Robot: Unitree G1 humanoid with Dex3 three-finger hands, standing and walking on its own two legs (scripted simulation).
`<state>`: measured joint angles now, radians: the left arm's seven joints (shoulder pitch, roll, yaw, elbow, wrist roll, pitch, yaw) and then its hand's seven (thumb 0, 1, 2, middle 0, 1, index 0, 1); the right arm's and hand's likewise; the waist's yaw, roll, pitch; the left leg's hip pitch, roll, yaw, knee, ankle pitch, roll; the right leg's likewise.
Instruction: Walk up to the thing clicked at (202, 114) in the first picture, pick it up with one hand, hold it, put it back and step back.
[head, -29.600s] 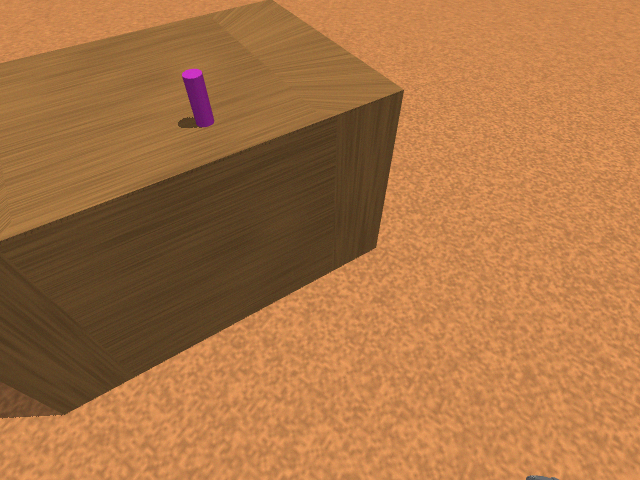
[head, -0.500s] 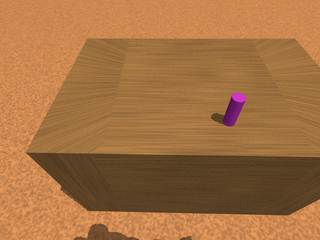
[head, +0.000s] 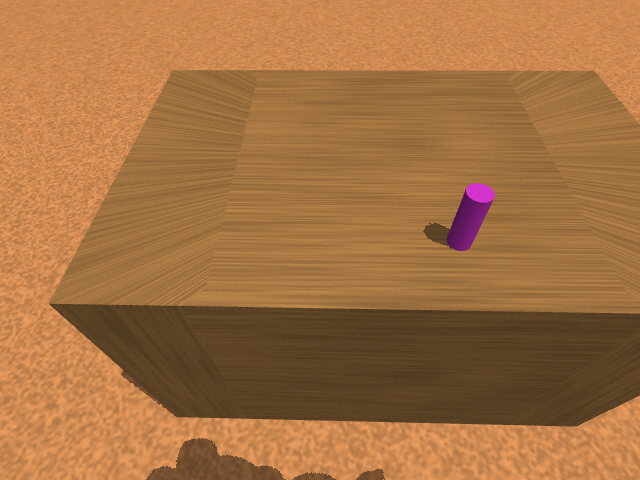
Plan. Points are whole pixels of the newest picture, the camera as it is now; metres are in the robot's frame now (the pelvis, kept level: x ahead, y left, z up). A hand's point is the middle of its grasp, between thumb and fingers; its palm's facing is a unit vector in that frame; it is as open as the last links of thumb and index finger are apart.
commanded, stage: stand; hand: right
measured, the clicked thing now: (468, 219) +0.50 -0.23 -0.02
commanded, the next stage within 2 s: step back in 0.30 s
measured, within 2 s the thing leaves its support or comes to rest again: neither
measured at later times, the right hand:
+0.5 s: hand out of the picture +0.07 -0.27 -0.17, palm faces -0.02 +0.93 -0.36, open 7.4 cm
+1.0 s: hand out of the picture -0.06 -0.23 -0.16, palm faces +0.02 +0.90 -0.43, open 7.4 cm
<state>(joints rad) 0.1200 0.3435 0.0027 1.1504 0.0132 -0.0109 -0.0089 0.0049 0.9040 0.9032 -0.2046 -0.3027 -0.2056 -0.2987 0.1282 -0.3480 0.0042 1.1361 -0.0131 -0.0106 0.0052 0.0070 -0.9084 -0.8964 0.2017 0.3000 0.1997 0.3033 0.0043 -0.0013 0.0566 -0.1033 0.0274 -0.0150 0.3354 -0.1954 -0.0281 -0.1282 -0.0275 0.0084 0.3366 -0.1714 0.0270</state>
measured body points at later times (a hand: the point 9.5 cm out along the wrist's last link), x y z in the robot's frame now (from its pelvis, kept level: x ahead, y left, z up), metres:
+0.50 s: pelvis -0.03 +0.00 -0.01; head +0.04 +0.00 +0.43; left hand +0.07 +0.31 -0.14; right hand +0.07 -0.32 -0.14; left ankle -0.01 +0.14 -0.75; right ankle +0.01 -0.14 -0.75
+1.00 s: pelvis -0.11 +0.05 -0.02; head -0.03 +0.06 +0.42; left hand +0.03 +0.34 -0.15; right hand -0.06 -0.27 -0.13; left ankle -0.10 +0.14 -0.75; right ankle -0.14 -0.09 -0.69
